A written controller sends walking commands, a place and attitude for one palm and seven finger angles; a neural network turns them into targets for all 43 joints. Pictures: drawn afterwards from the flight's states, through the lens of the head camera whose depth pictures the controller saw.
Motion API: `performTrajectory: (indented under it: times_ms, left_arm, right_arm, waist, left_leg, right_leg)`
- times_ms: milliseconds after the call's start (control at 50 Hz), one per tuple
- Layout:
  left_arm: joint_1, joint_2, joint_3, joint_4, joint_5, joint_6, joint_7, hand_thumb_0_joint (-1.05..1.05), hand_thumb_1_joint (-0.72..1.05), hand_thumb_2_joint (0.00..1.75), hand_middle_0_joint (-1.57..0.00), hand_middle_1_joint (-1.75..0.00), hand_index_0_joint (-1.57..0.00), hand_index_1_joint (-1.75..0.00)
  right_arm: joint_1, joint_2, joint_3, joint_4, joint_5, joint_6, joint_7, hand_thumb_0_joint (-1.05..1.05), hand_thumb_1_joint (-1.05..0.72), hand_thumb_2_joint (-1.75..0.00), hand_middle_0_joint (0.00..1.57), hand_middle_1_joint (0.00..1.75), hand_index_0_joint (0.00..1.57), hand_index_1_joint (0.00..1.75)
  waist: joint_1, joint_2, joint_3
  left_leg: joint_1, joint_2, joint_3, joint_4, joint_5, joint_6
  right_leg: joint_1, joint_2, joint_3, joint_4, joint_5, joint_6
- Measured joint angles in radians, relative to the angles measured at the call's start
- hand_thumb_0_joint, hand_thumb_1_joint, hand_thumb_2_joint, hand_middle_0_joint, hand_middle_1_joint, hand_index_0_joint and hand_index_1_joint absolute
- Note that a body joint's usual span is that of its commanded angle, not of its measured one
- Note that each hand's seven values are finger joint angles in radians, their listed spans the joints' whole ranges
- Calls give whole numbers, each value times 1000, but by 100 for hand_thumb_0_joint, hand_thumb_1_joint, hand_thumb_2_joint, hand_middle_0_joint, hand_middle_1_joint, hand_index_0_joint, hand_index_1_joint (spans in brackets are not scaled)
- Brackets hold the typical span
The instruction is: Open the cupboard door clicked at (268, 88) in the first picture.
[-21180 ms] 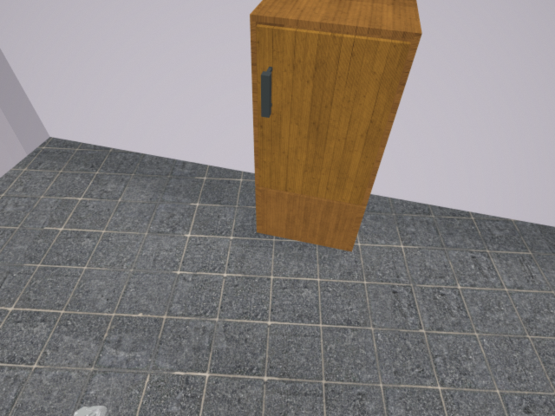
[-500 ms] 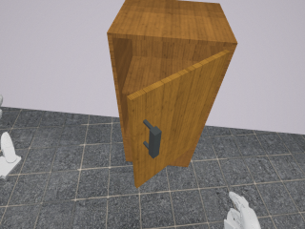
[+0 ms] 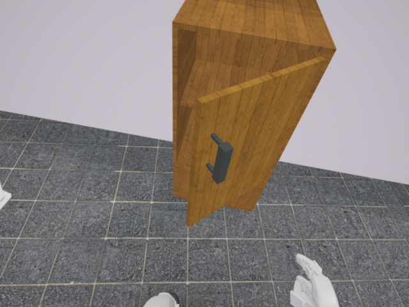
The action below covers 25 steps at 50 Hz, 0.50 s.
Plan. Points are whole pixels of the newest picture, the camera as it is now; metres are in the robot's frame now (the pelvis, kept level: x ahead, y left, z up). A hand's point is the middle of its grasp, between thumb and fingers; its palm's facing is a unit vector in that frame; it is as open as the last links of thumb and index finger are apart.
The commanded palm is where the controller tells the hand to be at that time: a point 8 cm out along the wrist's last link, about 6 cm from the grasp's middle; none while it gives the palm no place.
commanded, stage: step back with the hand held close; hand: left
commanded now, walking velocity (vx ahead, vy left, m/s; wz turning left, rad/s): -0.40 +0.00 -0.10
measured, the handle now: (216, 158) +0.46 +0.01 -0.01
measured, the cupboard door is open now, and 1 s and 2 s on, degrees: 43 43 43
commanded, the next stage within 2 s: stop stepping back and stand still in 0.04 s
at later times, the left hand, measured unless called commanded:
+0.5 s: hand (23, 289) +0.11 +0.21 +0.18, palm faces +0.28 -0.82 -0.49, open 7.4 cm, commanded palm +0.06 +0.26 +0.19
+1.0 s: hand out of the picture +0.09 +0.23 +0.18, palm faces +0.38 -0.80 -0.46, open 7.4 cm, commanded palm none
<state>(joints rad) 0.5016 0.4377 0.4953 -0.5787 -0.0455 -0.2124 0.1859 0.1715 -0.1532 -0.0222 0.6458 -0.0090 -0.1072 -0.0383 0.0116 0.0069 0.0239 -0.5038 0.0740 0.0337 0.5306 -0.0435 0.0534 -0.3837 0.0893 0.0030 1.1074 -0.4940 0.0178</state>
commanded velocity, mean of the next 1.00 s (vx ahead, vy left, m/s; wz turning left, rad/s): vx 0.08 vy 0.01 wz -0.01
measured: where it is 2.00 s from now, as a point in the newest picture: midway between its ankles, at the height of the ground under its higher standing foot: outside the picture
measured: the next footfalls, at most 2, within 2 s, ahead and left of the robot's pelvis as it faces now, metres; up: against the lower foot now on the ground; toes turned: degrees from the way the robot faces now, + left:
right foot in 0.14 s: -0.09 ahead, -0.09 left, +0.00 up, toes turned -7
left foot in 0.28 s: +0.08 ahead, +0.06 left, +0.00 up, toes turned -5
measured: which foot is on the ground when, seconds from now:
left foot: down 0.00-0.14, up 0.16-0.26, down 0.28-0.46, up 0.48-0.72, down 0.74-1.00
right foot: up 0.00-0.12, down 0.14-1.00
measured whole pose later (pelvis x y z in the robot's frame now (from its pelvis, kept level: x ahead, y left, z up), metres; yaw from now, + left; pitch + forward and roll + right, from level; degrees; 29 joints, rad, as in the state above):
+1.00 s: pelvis -0.13 -0.01 +0.00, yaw -5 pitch -1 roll +0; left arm 0.54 0.40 0.42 -0.47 -0.03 -0.19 0.16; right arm 0.23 -0.15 0.03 0.65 0.00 -0.14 -0.04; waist -0.01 0.01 -0.01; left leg -0.28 0.06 0.02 0.65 -0.34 -0.02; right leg -0.25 0.05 -0.07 0.56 -0.30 -0.07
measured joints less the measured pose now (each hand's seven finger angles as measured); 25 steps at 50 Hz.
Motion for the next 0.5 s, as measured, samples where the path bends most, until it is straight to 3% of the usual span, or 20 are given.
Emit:
performTrajectory:
  times_ms: [100, 140, 200, 240, 260, 300, 340, 380, 440, 480, 500]
  left_arm:
    - [-21, -32, -44, 2, -20, 6, -17, 1, 89, 89, -21, -30, -21, -30]
    - [-19, -6, -30, -13, -23, -11, -26, 1, 89, 89, -21, -30, -21, -30]
    - [-25, -12, -70, -7, -6, -32, -46, 1, 89, 89, -21, -30, -21, -30]
    - [4, 9, -69, -16, -3, -24, -59, 1, 88, 89, -22, -30, -21, -31]
    - [22, 17, -59, -19, -7, -16, -62, 1, 88, 89, -22, -30, -21, -31]
    - [27, 34, -39, -2, -18, 5, -63, 1, 88, 89, -22, -30, -21, -31]
    - [5, 45, -27, 49, -24, 21, -58, 1, 88, 89, -22, -30, -21, -31]
    - [12, 39, -21, 78, -24, 43, -47, 1, 88, 89, -22, -30, -21, -31]
    - [67, 27, -27, 71, -17, 60, -38, 1, 89, 89, -22, -30, -21, -31]
    - [106, 20, -46, 45, -5, 60, -43, 1, 89, 89, -22, -30, -21, -30]
    - [123, 16, -54, 32, 1, 56, -46, 1, 89, 89, -22, -30, -21, -31]
  right_arm:
    - [-26, 26, 36, 4, -13, -24, 13, 1, -90, -89, 20, 30, 20, 30]
    - [-56, 36, 50, -12, -15, -21, 22, 1, -90, -89, 21, 30, 20, 30]
    - [-68, 12, 56, 14, -11, -3, 14, 1, -90, -89, 21, 30, 21, 30]
    - [-29, 5, 62, 10, 4, 13, 3, 1, -90, -89, 21, 30, 21, 30]
    - [-8, -4, 65, 1, 11, 17, -3, 1, -90, -89, 21, 30, 21, 30]
    - [14, -17, 53, -6, 19, 12, -18, 1, -90, -89, 21, 30, 21, 30]
    - [21, -16, 44, -1, 15, -1, -24, 1, -90, -89, 21, 30, 20, 30]
    - [39, -21, 42, -6, 6, -13, -26, 1, -90, -89, 20, 30, 20, 30]
    - [76, -35, 39, -29, 1, -13, -25, 1, -90, -89, 20, 30, 20, 30]
    - [95, -50, 27, -32, 0, 2, -21, 1, -90, -89, 20, 30, 20, 30]
    - [105, -57, 21, -19, -2, 11, -19, 1, -90, -89, 20, 30, 20, 30]
  waist:
    - [19, -17, -46]
    - [40, -69, -46]
    - [32, -34, -13]
    - [17, -55, -30]
    - [6, -55, -40]
    - [-23, -57, -45]
    - [-41, -79, -32]
    - [-60, -77, -28]
    - [-83, -65, -35]
    - [-82, -49, -37]
    - [-65, -53, -47]
  left_leg:
    - [-24, 19, 29, -152, 118, -29]
    - [-77, 7, 74, -112, 70, -62]
    - [-107, -9, 22, 109, -160, -89]
    - [-52, -49, 22, 157, -173, -81]
    - [2, -61, 21, 117, -101, -72]
    - [58, -79, 14, 52, -98, -10]
    - [81, -94, 25, 11, -78, 7]
    - [110, -93, 23, -55, -34, -2]
    - [116, -91, 12, -95, -75, -27]
    - [60, -92, -5, 26, -212, -50]
    - [18, -99, -13, 154, -247, -61]
  right_leg:
    - [226, -19, -45, -419, -56, -44]
    - [280, -66, 0, -630, 23, -90]
    - [277, -48, 17, -605, 60, -38]
    - [281, -63, 30, -589, 54, -15]
    - [274, -64, 28, -564, 47, -10]
    - [236, -67, 16, -475, 34, -5]
    - [189, -61, 38, -399, -17, -7]
    - [161, -45, 22, -391, -32, -18]
    - [181, -32, -34, -529, 8, -43]
    - [181, -31, -51, -576, 125, -76]
    - [173, -35, -45, -584, 163, -88]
